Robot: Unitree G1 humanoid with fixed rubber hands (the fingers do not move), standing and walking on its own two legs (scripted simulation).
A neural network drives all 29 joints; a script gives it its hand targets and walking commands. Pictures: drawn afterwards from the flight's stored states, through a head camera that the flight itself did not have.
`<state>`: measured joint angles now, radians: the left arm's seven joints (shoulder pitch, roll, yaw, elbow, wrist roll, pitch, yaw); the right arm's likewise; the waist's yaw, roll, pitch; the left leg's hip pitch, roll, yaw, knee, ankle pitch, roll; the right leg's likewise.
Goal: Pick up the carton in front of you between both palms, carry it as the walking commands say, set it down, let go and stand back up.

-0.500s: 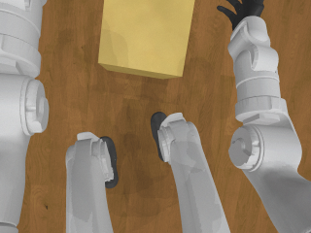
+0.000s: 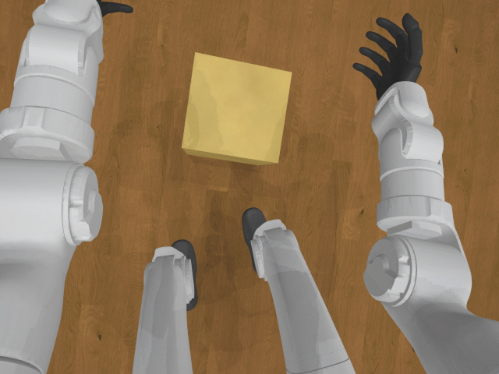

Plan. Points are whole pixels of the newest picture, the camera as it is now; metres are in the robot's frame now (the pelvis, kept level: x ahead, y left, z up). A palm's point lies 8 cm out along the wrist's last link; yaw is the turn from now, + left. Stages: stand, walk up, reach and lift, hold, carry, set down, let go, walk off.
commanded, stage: let go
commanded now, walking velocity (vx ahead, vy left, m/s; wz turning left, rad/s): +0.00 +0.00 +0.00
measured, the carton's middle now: (232, 119) +0.50 -0.10 -0.48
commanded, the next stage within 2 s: stand in 1.52 s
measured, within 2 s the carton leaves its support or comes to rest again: neither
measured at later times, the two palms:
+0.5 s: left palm (27, 141) +0.43 +0.14 +0.01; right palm (474, 155) +0.35 -0.27 +0.03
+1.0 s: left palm out of the picture +0.30 +0.21 +0.09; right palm out of the picture +0.25 -0.24 +0.10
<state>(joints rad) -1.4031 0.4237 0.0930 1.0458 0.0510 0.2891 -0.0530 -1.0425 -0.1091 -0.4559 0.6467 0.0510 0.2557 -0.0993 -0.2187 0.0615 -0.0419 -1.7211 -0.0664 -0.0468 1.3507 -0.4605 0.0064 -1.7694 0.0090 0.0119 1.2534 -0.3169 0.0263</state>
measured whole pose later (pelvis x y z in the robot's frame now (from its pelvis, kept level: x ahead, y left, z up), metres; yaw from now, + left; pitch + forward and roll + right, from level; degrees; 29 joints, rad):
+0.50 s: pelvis +0.04 -0.03 +0.12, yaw +2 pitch +29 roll +1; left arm -0.51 0.11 0.22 0.60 0.12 0.14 0.12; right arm -0.34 -0.19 -0.16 0.51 -0.03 0.11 0.12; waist -0.14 0.00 -0.02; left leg -0.99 -0.05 -0.08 0.83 -0.34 -0.03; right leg -1.07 0.01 0.00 0.81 -0.24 -0.02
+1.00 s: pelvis +0.10 -0.01 +0.17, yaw -1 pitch +5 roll -1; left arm 0.12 0.18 0.07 0.50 0.04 0.03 0.00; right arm 0.22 -0.21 -0.02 0.41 0.03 0.04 0.07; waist -0.05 -0.01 0.04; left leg -0.25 -0.02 -0.05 0.50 -0.33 0.01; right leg -0.33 0.03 0.04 0.47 -0.22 0.00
